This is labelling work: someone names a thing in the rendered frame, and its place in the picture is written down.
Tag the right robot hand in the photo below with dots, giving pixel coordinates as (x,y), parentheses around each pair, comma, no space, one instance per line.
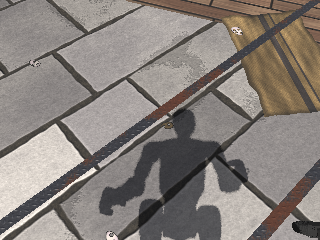
(308,228)

